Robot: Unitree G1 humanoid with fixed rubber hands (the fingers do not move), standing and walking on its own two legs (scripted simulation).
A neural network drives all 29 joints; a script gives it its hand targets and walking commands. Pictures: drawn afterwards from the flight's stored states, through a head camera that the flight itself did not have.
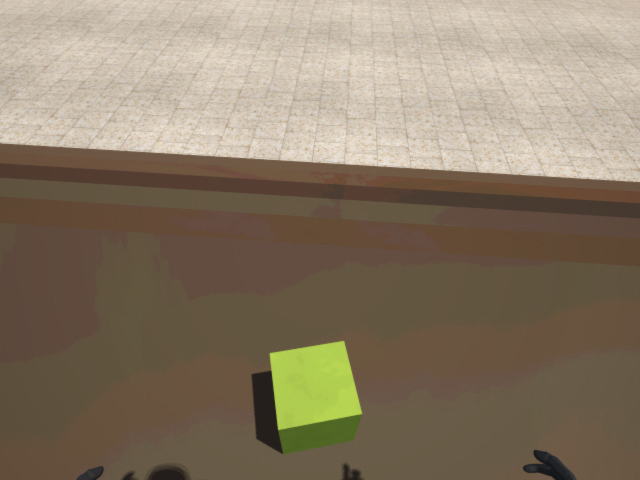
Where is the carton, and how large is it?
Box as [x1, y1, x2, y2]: [270, 341, 361, 453]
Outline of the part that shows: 343,341 270,353 277,424 283,453 353,439 361,415 361,411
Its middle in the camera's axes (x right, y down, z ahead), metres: -0.01 +0.44 +1.11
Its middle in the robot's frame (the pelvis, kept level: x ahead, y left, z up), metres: +0.44 +0.00 -0.66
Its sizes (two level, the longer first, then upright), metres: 0.210 0.200 0.250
